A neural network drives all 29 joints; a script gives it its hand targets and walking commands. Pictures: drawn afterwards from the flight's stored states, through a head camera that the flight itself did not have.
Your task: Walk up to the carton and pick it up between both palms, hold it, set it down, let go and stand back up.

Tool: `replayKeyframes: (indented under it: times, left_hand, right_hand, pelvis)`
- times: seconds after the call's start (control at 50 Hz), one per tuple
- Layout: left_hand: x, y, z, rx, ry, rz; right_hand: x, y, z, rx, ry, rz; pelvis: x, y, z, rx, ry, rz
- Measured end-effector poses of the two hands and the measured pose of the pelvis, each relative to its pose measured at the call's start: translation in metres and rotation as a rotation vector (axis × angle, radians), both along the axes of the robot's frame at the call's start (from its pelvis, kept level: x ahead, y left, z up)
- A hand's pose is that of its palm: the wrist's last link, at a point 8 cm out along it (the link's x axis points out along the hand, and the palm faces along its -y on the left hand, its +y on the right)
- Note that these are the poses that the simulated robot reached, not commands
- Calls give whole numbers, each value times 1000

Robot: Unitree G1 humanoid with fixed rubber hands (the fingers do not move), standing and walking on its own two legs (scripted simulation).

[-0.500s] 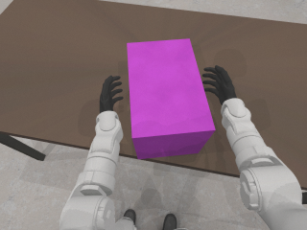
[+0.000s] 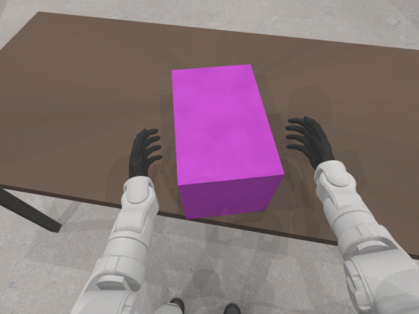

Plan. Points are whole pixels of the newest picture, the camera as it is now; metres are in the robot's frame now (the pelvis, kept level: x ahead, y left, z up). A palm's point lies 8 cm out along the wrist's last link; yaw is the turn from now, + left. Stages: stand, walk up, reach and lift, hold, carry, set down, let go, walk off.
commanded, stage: set down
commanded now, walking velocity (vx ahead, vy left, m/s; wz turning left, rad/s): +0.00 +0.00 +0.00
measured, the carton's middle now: (218, 140) +0.46 +0.06 +0.00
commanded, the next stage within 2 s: none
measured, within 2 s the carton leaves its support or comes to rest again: neither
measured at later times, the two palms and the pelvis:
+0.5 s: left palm (138, 185) +0.31 +0.19 +0.04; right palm (339, 182) +0.37 -0.17 +0.04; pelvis +0.00 +0.00 +0.00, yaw +0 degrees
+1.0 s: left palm (134, 205) +0.27 +0.18 +0.04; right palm (364, 224) +0.30 -0.21 +0.04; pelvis +0.00 +0.01 +0.01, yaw -1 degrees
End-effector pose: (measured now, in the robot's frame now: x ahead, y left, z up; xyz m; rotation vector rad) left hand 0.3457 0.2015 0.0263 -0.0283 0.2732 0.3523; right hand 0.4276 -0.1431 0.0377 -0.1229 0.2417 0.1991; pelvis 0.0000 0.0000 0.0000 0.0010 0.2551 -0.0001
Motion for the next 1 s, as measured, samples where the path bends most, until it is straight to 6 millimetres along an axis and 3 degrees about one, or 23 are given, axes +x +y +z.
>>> replayKeyframes:
  times: [0.2, 0.44, 0.78, 1.0]
  left_hand:
    - [-24, 3, -4, -11, 7, 9]
    - [-28, -9, 9, -4, 4, -30]
    - [-70, -11, 10, -10, 30, -28]
    - [-77, -17, 18, -10, 27, -46]
  right_hand:
    - [-24, -20, -4, 3, 18, -5]
    - [-47, -30, 2, 10, 33, -9]
    - [-99, -51, -1, 39, 27, -58]
    - [-129, -67, 0, 50, 45, -99]
  pelvis:
    - [-4, 2, 0, 3, -39, -3]
    - [-6, 3, 2, 7, -109, -4]
    - [1, 10, 9, 7, -200, -1]
    - [4, 14, 10, 11, -235, -21]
